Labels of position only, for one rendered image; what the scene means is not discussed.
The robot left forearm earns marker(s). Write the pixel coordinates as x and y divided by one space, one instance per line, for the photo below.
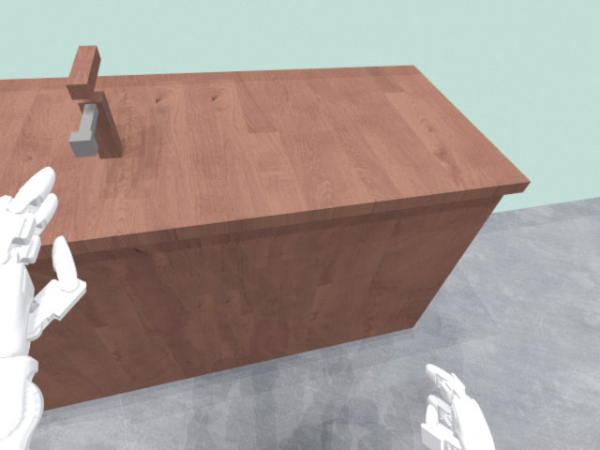
21 402

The tap lever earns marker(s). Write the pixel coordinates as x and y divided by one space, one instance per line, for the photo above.
83 143

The counter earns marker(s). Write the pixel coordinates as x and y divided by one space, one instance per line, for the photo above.
236 217

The robot right hand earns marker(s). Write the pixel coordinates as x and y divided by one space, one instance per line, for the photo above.
463 427

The robot left hand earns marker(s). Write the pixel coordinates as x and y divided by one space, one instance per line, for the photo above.
22 220

